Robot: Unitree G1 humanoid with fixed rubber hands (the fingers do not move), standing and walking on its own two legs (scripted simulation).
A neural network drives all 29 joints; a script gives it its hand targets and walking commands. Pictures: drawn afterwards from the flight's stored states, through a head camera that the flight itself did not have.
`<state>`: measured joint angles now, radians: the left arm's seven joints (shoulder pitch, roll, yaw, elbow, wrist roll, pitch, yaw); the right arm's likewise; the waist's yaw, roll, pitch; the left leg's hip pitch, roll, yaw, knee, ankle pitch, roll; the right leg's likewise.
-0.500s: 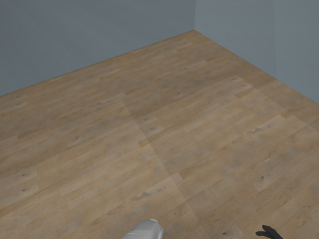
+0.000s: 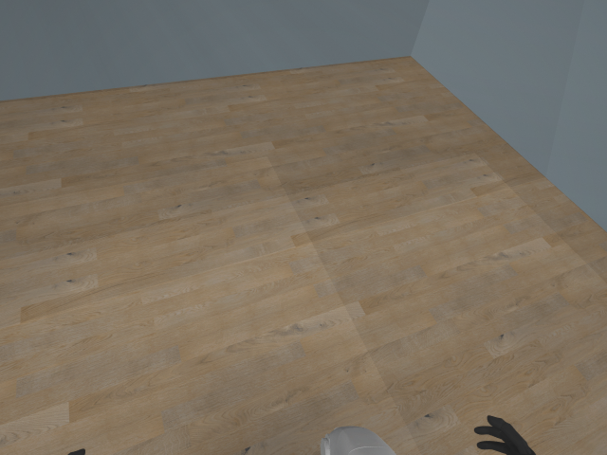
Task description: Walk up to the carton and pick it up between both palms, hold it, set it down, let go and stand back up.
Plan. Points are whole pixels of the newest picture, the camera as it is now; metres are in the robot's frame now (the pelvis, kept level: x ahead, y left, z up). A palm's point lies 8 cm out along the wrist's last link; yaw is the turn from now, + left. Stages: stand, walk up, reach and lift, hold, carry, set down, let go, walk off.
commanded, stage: walk up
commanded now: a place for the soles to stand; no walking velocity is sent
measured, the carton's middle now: out of the picture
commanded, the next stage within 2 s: none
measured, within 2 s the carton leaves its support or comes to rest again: neither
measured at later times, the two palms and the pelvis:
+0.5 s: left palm out of the picture -0.13 +0.42 -0.08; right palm out of the picture -0.02 -0.19 -0.13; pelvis -0.14 +0.09 -0.01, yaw +14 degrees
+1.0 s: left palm out of the picture -0.17 +0.48 -0.11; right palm out of the picture +0.03 -0.09 -0.08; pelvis -0.13 +0.16 +0.00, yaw +34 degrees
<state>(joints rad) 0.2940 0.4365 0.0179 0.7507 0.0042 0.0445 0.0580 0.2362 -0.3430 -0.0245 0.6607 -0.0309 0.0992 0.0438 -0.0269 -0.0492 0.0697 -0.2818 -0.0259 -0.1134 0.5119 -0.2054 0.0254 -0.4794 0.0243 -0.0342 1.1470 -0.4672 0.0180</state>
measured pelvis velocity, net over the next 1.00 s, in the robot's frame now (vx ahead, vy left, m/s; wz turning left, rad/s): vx -0.13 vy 0.16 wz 0.59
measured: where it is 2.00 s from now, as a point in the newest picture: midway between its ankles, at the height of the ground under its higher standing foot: outside the picture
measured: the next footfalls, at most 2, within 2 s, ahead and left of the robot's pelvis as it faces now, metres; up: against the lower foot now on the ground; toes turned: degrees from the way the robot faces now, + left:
right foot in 0.20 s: -0.01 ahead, -0.05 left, +0.00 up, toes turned +4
left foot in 0.56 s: -0.22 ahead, +0.26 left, +0.00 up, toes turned +16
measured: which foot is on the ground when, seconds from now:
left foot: down 0.00-0.20, up 0.22-0.54, down 0.56-1.00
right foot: up 0.00-0.18, down 0.20-0.58, up 0.60-1.00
